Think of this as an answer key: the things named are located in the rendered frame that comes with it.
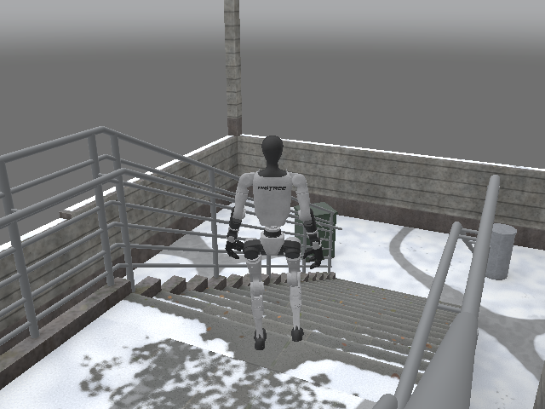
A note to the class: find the stairs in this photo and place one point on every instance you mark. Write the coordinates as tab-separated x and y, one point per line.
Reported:
365	320

